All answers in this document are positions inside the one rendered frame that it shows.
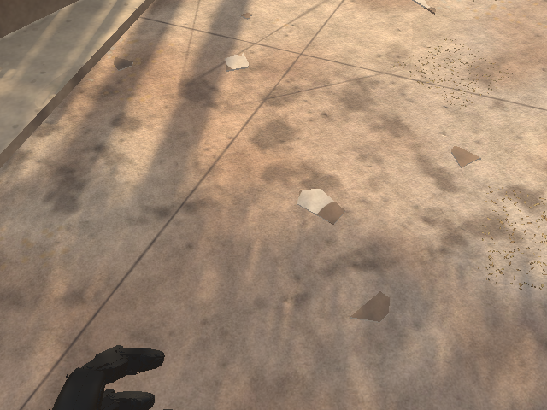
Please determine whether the robot left hand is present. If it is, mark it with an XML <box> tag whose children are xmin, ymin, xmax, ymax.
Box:
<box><xmin>52</xmin><ymin>345</ymin><xmax>173</xmax><ymax>410</ymax></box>

